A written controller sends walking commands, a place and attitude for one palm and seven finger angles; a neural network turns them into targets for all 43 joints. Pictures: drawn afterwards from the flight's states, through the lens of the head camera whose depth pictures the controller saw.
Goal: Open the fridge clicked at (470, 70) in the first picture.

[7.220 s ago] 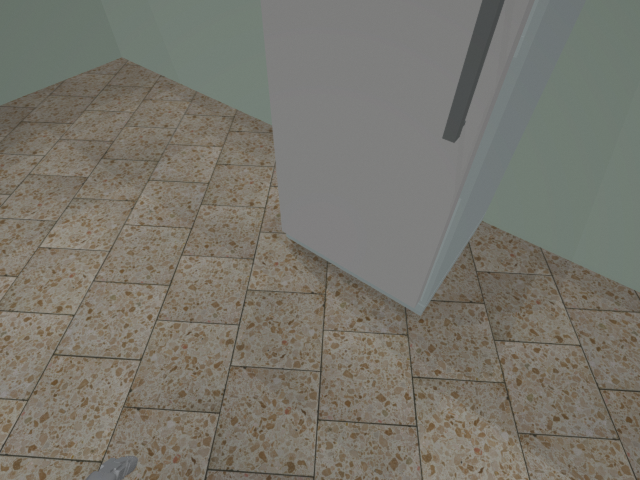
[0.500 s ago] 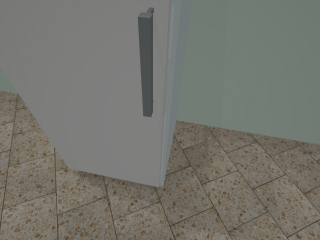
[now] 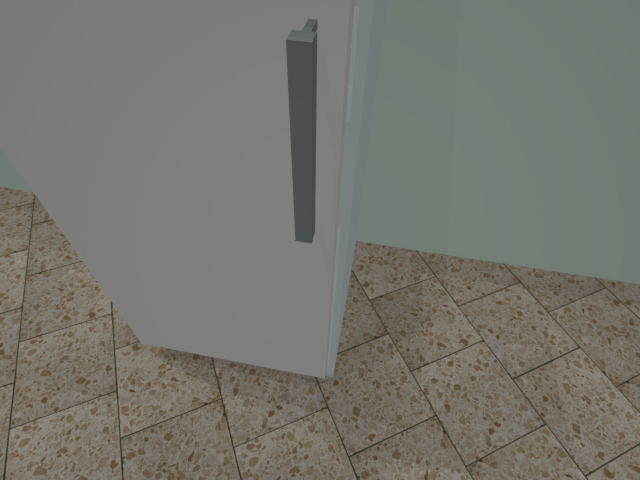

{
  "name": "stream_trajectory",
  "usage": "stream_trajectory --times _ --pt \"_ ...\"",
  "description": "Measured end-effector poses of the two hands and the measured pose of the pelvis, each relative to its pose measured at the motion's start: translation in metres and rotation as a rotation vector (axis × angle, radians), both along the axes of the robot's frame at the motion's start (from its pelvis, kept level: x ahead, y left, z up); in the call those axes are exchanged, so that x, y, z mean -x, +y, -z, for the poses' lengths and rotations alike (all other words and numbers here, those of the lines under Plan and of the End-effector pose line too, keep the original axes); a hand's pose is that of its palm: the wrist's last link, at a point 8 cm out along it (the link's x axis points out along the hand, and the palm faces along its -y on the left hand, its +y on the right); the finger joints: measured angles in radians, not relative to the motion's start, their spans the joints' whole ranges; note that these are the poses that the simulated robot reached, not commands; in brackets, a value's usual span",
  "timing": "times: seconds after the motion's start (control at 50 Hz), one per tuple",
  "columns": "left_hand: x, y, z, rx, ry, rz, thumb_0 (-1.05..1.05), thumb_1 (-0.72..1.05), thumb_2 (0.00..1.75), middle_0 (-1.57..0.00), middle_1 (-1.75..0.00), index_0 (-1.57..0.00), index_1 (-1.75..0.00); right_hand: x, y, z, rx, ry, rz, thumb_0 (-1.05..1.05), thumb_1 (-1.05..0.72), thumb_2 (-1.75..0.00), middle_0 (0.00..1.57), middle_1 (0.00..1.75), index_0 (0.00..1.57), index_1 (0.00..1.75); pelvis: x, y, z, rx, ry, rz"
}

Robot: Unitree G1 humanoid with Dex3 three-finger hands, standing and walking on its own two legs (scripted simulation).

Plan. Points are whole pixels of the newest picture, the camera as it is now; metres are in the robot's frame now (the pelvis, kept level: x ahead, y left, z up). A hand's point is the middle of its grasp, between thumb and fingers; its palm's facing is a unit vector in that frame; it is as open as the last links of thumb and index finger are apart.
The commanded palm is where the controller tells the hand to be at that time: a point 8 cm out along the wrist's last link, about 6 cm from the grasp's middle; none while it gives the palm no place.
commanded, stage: look again from close up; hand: right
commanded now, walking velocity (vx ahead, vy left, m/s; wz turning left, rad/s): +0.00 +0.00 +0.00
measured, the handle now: (307, 148) +0.49 +0.05 +0.17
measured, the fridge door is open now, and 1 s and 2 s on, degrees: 0 0 0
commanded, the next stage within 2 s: shuffle to correct the standing spot in 0.26 s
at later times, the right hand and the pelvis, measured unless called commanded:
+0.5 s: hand out of the picture +0.00 -0.16 -0.18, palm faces +0.04 +0.98 -0.18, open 7.4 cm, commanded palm none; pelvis +0.01 +0.01 +0.00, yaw -1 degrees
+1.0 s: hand out of the picture -0.03 -0.09 -0.20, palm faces +0.18 +0.98 -0.09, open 7.4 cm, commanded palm none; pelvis +0.05 +0.04 -0.02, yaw -7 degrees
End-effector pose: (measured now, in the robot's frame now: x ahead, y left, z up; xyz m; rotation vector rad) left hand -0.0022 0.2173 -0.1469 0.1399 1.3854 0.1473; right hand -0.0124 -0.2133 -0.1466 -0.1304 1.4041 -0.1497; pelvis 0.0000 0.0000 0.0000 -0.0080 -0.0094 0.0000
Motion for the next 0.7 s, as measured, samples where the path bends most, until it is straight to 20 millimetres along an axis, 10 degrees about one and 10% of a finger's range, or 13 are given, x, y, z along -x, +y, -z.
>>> stream_trajectory --times 0.7 --pt "-0.004 0.021 0.005 0.010 0.090 0.019 0.01 0.91 0.90 -0.20 -0.29 -0.20 -0.30 0.005 0.027 0.005 -0.001 0.052 0.072 0.00 -0.91 -0.90 0.20 0.30 0.20 0.30 -0.021 0.031 0.006 -0.002 0.025 0.062"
